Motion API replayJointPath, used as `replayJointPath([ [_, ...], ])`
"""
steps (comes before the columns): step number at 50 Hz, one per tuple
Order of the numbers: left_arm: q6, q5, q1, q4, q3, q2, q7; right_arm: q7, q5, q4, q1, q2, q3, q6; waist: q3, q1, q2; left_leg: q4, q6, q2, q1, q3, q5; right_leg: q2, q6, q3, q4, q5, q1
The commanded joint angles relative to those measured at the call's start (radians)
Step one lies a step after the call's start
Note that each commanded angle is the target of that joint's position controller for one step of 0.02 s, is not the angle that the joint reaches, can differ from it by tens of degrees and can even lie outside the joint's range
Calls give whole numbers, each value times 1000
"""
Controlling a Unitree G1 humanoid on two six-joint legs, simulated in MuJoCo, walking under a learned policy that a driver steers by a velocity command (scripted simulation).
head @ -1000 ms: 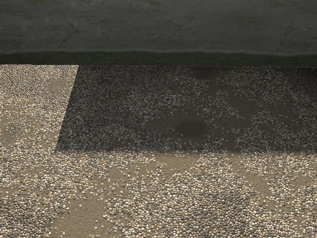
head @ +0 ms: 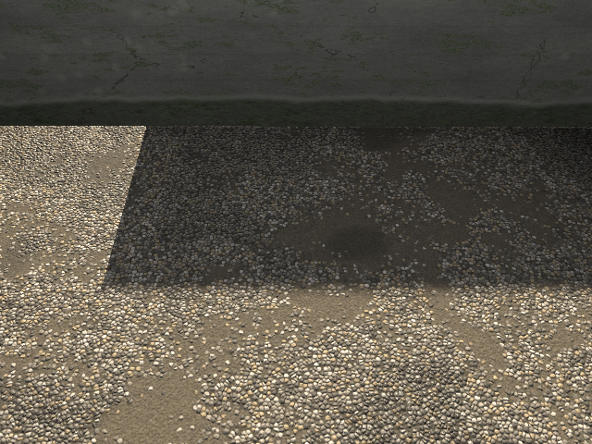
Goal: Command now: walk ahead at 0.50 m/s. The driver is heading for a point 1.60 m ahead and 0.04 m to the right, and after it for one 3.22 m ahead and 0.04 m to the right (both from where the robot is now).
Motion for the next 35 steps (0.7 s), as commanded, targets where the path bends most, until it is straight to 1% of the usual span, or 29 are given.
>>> replayJointPath([
  [1, -18, -6, -45, -68, 25, 82, 7, -7, -1, -93, -79, -64, -21, -5, -68, -13, -15, -67, 23, 80, -35, -75, 406, -47, -28, 79, -35, 388, 54],
  [2, -17, -7, -44, -67, 26, 83, 11, -10, -2, -91, -71, -65, -21, -3, -71, -14, -12, -67, 23, 78, -47, -70, 402, -51, -32, 80, -27, 408, 68],
  [3, -7, -6, -89, -95, 38, 114, -6, 4, -6, -118, -113, -88, -29, 2, -36, -12, -35, -30, 15, 98, -63, -44, 675, -83, -27, 63, -2, 717, 36],
  [4, -17, -4, -79, -83, 20, 55, 7, 0, 5, -80, -41, -67, -24, -8, -121, -5, -9, -59, -3, 63, 0, -83, 438, -62, -20, 63, -21, 456, 63],
  [5, -12, -1, -74, -97, 14, 42, 7, -3, 1, -86, -74, -63, -20, -14, -65, 11, 6, -63, 1, 72, -5, -84, 427, -51, -13, 63, -40, 392, 13],
  [6, -8, -3, -75, -91, 16, 52, 8, -5, 2, -92, -94, -57, -19, -19, -64, 3, 18, -67, 5, 73, 7, -85, 430, -50, -9, 69, -52, 350, -1],
  [7, -8, 1, -77, -93, 17, 58, 10, -3, 0, -92, -81, -57, -18, -18, -56, 7, 6, -65, 9, 76, -1, -92, 426, -47, -10, 63, -53, 339, -2],
  [8, -8, 2, -77, -95, 18, 63, 11, -2, 0, -92, -83, -60, -19, -17, -45, 9, 5, -65, 10, 75, -5, -91, 423, -46, -8, 63, -53, 338, -6],
  [9, -7, -3, -74, -92, 19, 65, 8, -4, 0, -92, -93, -60, -18, -19, -55, 4, 18, -67, 11, 75, 3, -89, 427, -48, -8, 71, -56, 332, -6],
  [10, -10, 1, -75, -96, 18, 64, 9, -2, -1, -92, -74, -64, -19, -18, -55, 6, 4, -67, 10, 76, -4, -94, 419, -47, -10, 64, -54, 335, 1],
  [11, -12, 2, -74, -97, 18, 62, 9, -1, -1, -91, -73, -67, -20, -18, -56, 7, 2, -68, 10, 76, -3, -94, 415, -48, -11, 65, -53, 340, 2],
  [12, -12, -4, -72, -94, 19, 64, 7, -4, 0, -91, -86, -68, -20, -21, -63, 3, 14, -69, 11, 75, 7, -91, 420, -49, -11, 72, -55, 337, 2],
  [17, -12, -3, -77, -95, 20, 64, 6, -3, 1, -86, -81, -69, -19, -21, -56, 0, -3, -70, 10, 77, 5, -93, 427, -48, -12, 70, -60, 340, 4],
  [18, -16, 3, -59, -86, 18, 70, 1, -2, 0, -88, -81, -76, -21, -17, -70, 1, -6, -70, 14, 82, -4, -90, 392, -45, -18, 69, -53, 325, 17],
  [20, -19, 2, -66, -87, 17, 67, -3, 1, -1, -89, -83, -75, -20, -14, -60, -2, -5, -74, 12, 79, -24, -89, 379, -46, -22, 71, -47, 335, 22],
  [21, -18, -6, -49, -71, 25, 83, 6, -6, -1, -94, -83, -65, -21, -6, -69, -12, -17, -66, 23, 80, -36, -74, 399, -47, -29, 81, -34, 388, 53],
  [22, -1, -17, -68, -83, 36, 113, 9, 2, -14, -98, -87, -85, -28, -5, -54, -24, -22, -45, 19, 86, -39, -38, 563, -82, -35, 95, -32, 634, 48],
  [23, 2, 4, -82, -87, 42, 119, 9, 7, -12, -85, -27, -112, -42, -5, -106, -18, -31, -13, 7, 93, -12, -27, 733, -89, -35, 37, 30, 747, 47],
  [24, -8, -2, -74, -87, 22, 54, 11, 4, 0, -67, -24, -69, -22, -16, -146, 4, -8, -44, 3, 62, 32, -77, 451, -57, -17, 55, -14, 411, 38],
  [25, -8, 0, -78, -91, 12, 38, 10, -2, 3, -90, -89, -47, -18, -17, -65, 13, 10, -60, 7, 71, 10, -81, 436, -52, -9, 61, -50, 370, -2],
  [26, -9, 1, -78, -86, 15, 49, 12, -3, 3, -95, -88, -44, -18, -17, -60, 6, 6, -70, 9, 71, 0, -87, 395, -51, -8, 62, -58, 318, -9],
  [28, -9, -1, -84, -88, 18, 63, 11, -3, 0, -95, -83, -55, -19, -13, -31, 5, 5, -78, 11, 72, -19, -91, 380, -48, -9, 63, -59, 305, -13],
  [30, -13, 0, -76, -87, 18, 64, 9, -2, -1, -93, -68, -64, -22, -16, -47, 4, 4, -79, 12, 71, -9, -92, 379, -51, -13, 65, -59, 316, -1],
  [32, -17, -1, -74, -85, 18, 67, 8, -2, -1, -92, -64, -68, -23, -18, -50, 3, 0, -80, 12, 71, -5, -93, 378, -52, -15, 65, -60, 321, 3],
  [35, -15, 0, -78, -93, 16, 61, 8, 0, -1, -95, -65, -71, -23, -20, -55, 6, -4, -73, 9, 75, -7, -95, 401, -50, -13, 64, -55, 335, 4],
])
